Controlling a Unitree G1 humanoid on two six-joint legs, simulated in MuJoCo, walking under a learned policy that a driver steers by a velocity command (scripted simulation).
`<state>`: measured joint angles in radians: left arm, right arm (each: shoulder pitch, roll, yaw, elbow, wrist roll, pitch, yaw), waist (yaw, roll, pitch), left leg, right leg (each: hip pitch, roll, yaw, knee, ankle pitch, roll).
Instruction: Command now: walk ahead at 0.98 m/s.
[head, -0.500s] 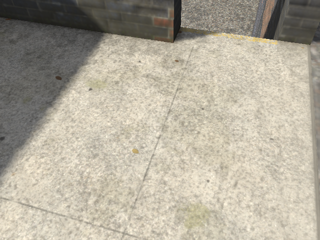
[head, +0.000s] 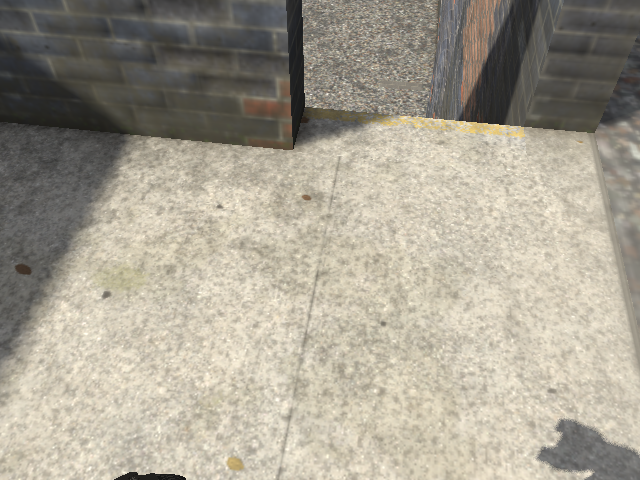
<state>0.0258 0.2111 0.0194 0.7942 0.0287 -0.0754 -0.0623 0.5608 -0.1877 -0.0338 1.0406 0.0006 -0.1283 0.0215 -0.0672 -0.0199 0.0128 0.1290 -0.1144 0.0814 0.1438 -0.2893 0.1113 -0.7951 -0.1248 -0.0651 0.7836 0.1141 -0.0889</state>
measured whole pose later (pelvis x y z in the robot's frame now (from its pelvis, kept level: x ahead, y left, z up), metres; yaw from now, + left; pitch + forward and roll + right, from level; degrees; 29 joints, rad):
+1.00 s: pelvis +0.91 -0.17 -0.02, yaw -35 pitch +2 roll +1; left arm -0.11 0.26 -0.01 0.62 0.05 -0.06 -0.07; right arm 0.60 -0.24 -0.01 1.01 -0.02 -0.09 0.00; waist -0.11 -0.01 0.03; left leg 0.25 0.03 0.21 0.22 -0.42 -0.03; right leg -0.61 0.02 -0.08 0.63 -0.10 -0.17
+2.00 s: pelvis +1.33 -0.41 +0.00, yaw +11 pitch +1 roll +0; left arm 0.32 0.28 0.03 0.72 -0.02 0.00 0.06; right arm 0.13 -0.34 -0.08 0.58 0.04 0.13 -0.02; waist 0.06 0.03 0.06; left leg -0.75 -0.07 -0.10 1.53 -0.39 -0.07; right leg -0.37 -0.10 -0.08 0.55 -0.19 0.01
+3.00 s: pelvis +1.28 -0.47 -0.01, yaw -22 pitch +2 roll +2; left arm 0.19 0.34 0.05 0.63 0.02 0.03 -0.03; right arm 0.36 -0.26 -0.03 0.75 -0.04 -0.08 0.01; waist -0.12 -0.01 0.01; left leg -0.37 -0.06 0.09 0.60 -0.29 0.08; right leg -0.45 0.15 0.15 1.05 -0.54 0.06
